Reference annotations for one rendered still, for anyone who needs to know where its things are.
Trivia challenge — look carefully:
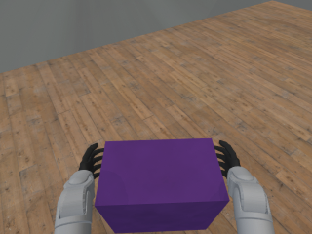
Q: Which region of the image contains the robot right hand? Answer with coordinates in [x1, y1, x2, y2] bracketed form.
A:
[214, 140, 241, 178]

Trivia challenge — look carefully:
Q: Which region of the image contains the robot left hand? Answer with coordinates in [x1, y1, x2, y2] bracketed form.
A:
[78, 143, 104, 179]

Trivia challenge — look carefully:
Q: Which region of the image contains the robot right forearm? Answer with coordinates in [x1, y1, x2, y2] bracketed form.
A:
[226, 166, 275, 234]

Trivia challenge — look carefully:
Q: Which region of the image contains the carton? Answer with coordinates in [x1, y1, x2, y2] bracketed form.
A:
[94, 137, 230, 234]

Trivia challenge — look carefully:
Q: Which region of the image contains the robot left forearm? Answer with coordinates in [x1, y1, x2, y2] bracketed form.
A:
[54, 170, 95, 234]

